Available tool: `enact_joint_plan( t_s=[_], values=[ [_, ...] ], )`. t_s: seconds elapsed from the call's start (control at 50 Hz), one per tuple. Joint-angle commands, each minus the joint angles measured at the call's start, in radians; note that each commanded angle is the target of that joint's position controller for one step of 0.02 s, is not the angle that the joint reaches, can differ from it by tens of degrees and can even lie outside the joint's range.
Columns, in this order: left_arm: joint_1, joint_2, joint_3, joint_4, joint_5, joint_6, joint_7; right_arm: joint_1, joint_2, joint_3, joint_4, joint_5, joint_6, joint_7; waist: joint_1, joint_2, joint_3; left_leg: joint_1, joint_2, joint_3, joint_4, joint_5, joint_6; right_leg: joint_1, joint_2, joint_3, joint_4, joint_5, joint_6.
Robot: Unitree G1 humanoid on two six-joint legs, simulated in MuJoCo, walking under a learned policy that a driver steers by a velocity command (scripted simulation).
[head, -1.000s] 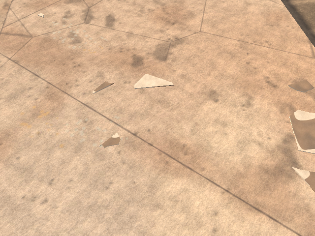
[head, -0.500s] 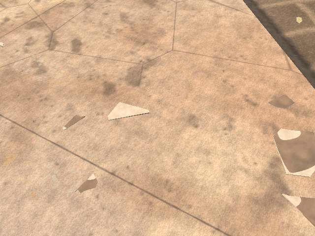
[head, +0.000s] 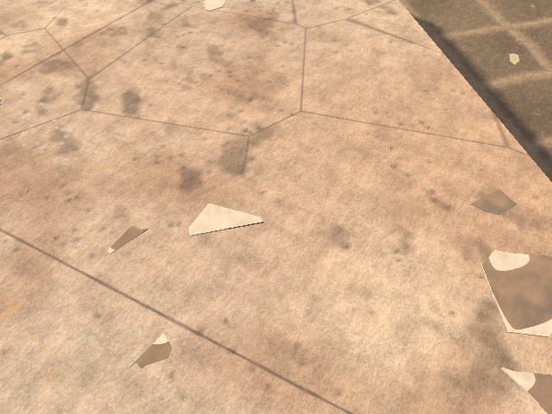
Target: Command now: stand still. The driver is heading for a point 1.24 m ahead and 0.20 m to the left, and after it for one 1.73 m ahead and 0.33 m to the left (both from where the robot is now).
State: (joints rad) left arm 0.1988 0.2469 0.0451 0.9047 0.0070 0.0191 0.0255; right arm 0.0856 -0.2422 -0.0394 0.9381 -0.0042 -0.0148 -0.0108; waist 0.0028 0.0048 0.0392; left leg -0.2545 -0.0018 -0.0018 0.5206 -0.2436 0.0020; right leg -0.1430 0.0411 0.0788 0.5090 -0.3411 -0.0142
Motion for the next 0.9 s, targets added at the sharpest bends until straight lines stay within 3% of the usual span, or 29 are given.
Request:
enact_joint_plan(
  t_s=[0.02,0.12,0.14,0.2,0.24,0.28,0.32,0.34,0.38,0.4,0.42,0.44,0.46,0.48,0.5,0.52,0.56,0.64,0.7,0.76,0.8,0.82,0.84,0.86,0.88,0.9],
  values=[
    [0.008,0.107,0.02,-0.019,0.0,-0.014,0.006,-0.026,-0.12,-0.025,-0.025,0.0,-0.006,-0.005,-0.005,-0.009,-0.061,0.118,0.061,-0.061,-0.057,0.251,0.038,-0.07,-0.062,0.048,-0.086,0.263,-0.017],
    [0.011,0.105,0.016,0.022,-0.001,-0.019,0.008,-0.024,-0.118,-0.023,0.014,0.0,-0.001,-0.01,-0.006,-0.005,-0.045,0.116,0.052,-0.056,-0.073,0.214,0.035,-0.072,-0.061,0.039,-0.101,0.235,-0.014],
    [0.032,0.099,0.015,0.04,-0.002,-0.018,0.009,-0.008,-0.111,-0.021,0.029,0.0,0.001,-0.011,-0.004,-0.006,-0.061,0.12,0.038,-0.044,-0.076,0.109,0.035,-0.066,-0.052,0.031,-0.111,0.135,-0.018],
    [0.04,0.119,0.021,0.046,-0.016,-0.023,0.013,-0.006,-0.124,-0.027,0.037,0.015,0.001,-0.017,-0.001,-0.02,0.031,0.01,0.005,-0.039,-0.059,-0.35,0.059,-0.156,-0.051,0.055,-0.124,-0.298,-0.071],
    [0.07,0.123,0.021,0.047,-0.027,-0.047,0.013,-0.01,-0.115,-0.023,0.032,0.023,-0.026,-0.014,0.012,-0.031,0.095,-0.066,0.013,-0.064,-0.041,-0.409,0.077,-0.174,-0.092,0.118,-0.154,-0.399,-0.108],
    [0.121,0.147,0.029,0.063,-0.035,-0.073,0.008,-0.032,-0.096,-0.02,0.021,0.028,-0.062,-0.003,0.029,-0.099,0.108,-0.155,-0.004,-0.029,0.051,-0.298,0.07,-0.093,-0.174,0.249,-0.218,-0.412,-0.16],
    [0.13,0.18,0.04,0.067,-0.035,-0.087,0.001,-0.04,-0.082,-0.018,0.01,0.035,-0.091,0.012,0.019,-0.183,0.12,-0.218,-0.015,0.017,0.137,-0.159,0.07,-0.023,-0.281,0.407,-0.285,-0.334,-0.218],
    [0.11,0.172,0.038,0.06,-0.036,-0.091,-0.002,-0.016,-0.089,-0.019,0.016,0.036,-0.1,0.018,0.0,-0.178,0.117,-0.19,-0.003,0.01,0.111,-0.145,0.082,-0.027,-0.292,0.405,-0.263,-0.226,-0.218],
    [0.031,0.148,0.032,0.027,-0.037,-0.092,-0.008,0.132,-0.111,-0.032,0.072,0.038,-0.108,0.027,-0.076,-0.133,0.064,0.017,-0.001,-0.009,-0.003,-0.099,0.103,-0.099,-0.219,0.263,-0.158,-0.006,-0.159],
    [-0.036,0.123,0.023,-0.01,-0.037,-0.099,-0.008,0.244,-0.159,-0.049,0.11,0.036,-0.111,0.027,-0.123,-0.025,0.041,0.185,0.05,-0.146,-0.102,-0.099,0.141,-0.222,-0.116,0.119,0.024,0.173,-0.098],
    [-0.057,0.082,0.015,-0.045,-0.027,-0.116,-0.007,0.39,-0.265,-0.083,0.15,0.034,-0.109,0.03,-0.155,0.23,-0.022,0.427,0.214,-0.468,-0.219,-0.033,0.237,-0.434,0.021,-0.046,0.372,0.164,-0.014],
    [-0.038,0.1,0.018,-0.047,-0.028,-0.131,-0.008,0.413,-0.21,-0.06,0.152,0.017,-0.109,0.038,-0.142,0.251,-0.043,0.512,0.347,-0.672,-0.28,0.075,0.294,-0.609,0.032,-0.004,0.59,-0.197,0.0],
    [-0.011,0.114,0.023,-0.036,-0.047,-0.136,-0.016,0.353,-0.15,-0.039,0.137,0.011,-0.113,0.042,-0.091,0.135,-0.001,0.476,0.363,-0.614,-0.259,0.101,0.281,-0.671,-0.031,0.047,0.697,-0.185,-0.027],
    [0.0,0.102,0.021,-0.026,-0.056,-0.136,-0.023,0.304,-0.129,-0.03,0.113,0.01,-0.114,0.043,-0.063,0.082,0.013,0.441,0.334,-0.518,-0.264,0.116,0.258,-0.685,-0.075,0.036,0.719,-0.106,-0.045],
    [-0.019,0.101,0.023,-0.028,-0.053,-0.133,-0.026,0.274,-0.118,-0.021,0.102,0.013,-0.111,0.044,-0.051,0.048,0.044,0.404,0.31,-0.426,-0.284,0.168,0.238,-0.703,-0.111,0.009,0.686,-0.035,-0.048],
    [-0.04,0.105,0.03,-0.033,-0.042,-0.129,-0.028,0.258,-0.101,-0.011,0.095,0.012,-0.105,0.042,-0.043,0.049,0.048,0.36,0.278,-0.343,-0.303,0.23,0.209,-0.67,-0.143,-0.008,0.628,0.024,-0.044],
    [-0.066,0.079,0.029,-0.045,-0.028,-0.119,-0.035,0.285,-0.1,-0.004,0.1,0.007,-0.089,0.032,-0.046,0.082,0.04,0.307,0.223,-0.24,-0.341,0.303,0.193,-0.605,-0.148,-0.056,0.534,0.101,-0.013],
    [-0.229,0.027,0.006,-0.111,-0.026,-0.112,-0.039,0.303,-0.155,-0.01,0.09,0.002,-0.074,0.0,-0.073,0.068,0.078,0.188,0.178,-0.128,-0.404,0.315,0.184,-0.508,-0.113,-0.113,0.218,0.275,0.027],
    [-0.293,0.039,0.002,-0.136,-0.027,-0.113,-0.047,0.345,-0.166,-0.013,0.105,0.005,-0.066,-0.007,-0.081,0.093,0.086,0.149,0.174,-0.082,-0.384,0.471,0.168,-0.371,-0.06,-0.139,0.073,0.378,0.021],
    [-0.234,0.095,0.021,-0.127,-0.026,-0.114,-0.054,0.321,-0.166,-0.017,0.106,0.012,-0.056,-0.011,-0.017,0.114,0.024,0.233,0.2,-0.069,-0.272,0.667,0.125,-0.265,-0.042,-0.098,0.016,0.402,-0.027],
    [-0.039,0.149,0.049,-0.058,-0.013,-0.115,-0.049,0.273,-0.165,-0.018,0.087,0.012,-0.046,-0.012,0.089,0.105,-0.095,0.246,0.161,-0.048,-0.056,0.811,0.081,-0.04,-0.009,-0.109,-0.02,0.443,-0.071],
    [0.056,0.193,0.061,-0.032,-0.001,-0.114,-0.041,0.292,-0.151,-0.012,0.077,0.001,-0.046,-0.01,0.121,0.051,-0.173,0.146,0.109,-0.027,0.127,0.662,0.043,0.151,-0.09,-0.051,-0.009,0.688,-0.102],
    [0.132,0.255,0.063,-0.019,0.028,-0.105,-0.035,0.419,-0.063,0.014,0.078,-0.026,-0.052,-0.003,0.07,-0.177,-0.331,-0.129,-0.012,0.004,0.494,0.043,-0.009,0.479,-0.35,0.228,0.074,1.061,-0.245],
    [0.156,0.204,0.044,-0.009,0.018,-0.094,-0.044,0.519,-0.03,0.024,0.119,0.006,-0.059,0.005,0.054,-0.274,-0.515,-0.196,-0.09,-0.103,0.737,-0.465,-0.032,0.536,-0.484,0.488,-0.035,1.036,-0.378],
    [0.065,0.175,0.036,-0.022,-0.01,-0.088,-0.052,0.457,-0.122,-0.001,0.113,0.027,-0.056,0.01,0.046,-0.158,-0.397,-0.223,-0.032,-0.138,0.802,-0.429,-0.028,0.345,-0.431,0.415,-0.109,0.755,-0.34],
    [-0.053,0.137,0.024,-0.045,-0.017,-0.085,-0.049,0.344,-0.128,-0.007,0.08,0.038,-0.048,0.003,0.027,-0.103,-0.224,-0.281,0.013,-0.079,0.786,-0.37,-0.026,0.179,-0.376,0.297,-0.158,0.574,-0.287]
  ],
)
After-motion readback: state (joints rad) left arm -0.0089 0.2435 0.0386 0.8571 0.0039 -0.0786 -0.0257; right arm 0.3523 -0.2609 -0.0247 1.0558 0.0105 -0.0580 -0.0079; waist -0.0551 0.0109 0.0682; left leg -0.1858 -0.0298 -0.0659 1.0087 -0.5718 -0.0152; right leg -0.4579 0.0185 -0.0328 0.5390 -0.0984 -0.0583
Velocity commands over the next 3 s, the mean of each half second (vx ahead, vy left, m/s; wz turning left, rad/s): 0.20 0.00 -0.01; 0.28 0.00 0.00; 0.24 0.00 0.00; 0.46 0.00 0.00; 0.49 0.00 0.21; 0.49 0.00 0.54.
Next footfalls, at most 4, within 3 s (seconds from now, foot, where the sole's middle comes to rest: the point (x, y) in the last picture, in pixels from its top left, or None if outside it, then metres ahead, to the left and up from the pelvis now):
0.82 right None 0.40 -0.10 -0.77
1.16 left None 0.37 0.12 -0.77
1.48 right None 0.44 -0.14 -0.77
1.94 left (255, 310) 0.79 0.10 -0.77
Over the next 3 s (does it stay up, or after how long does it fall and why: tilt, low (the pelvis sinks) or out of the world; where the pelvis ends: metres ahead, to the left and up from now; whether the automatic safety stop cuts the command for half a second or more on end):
stays up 1.16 0.05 -0.02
